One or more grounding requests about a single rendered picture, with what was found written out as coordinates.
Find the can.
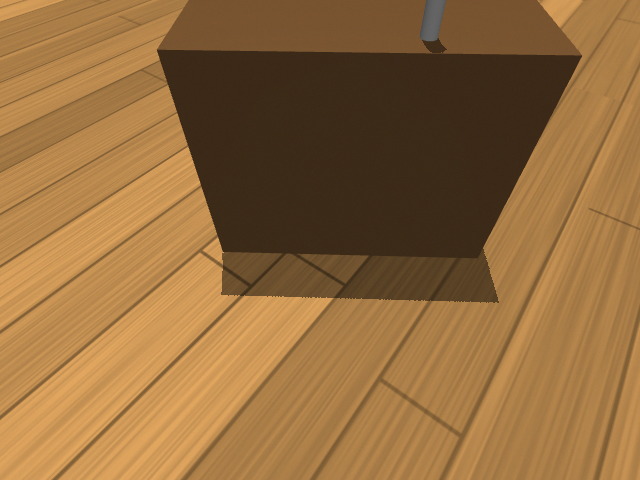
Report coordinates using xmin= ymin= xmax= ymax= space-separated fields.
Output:
xmin=420 ymin=0 xmax=446 ymax=41

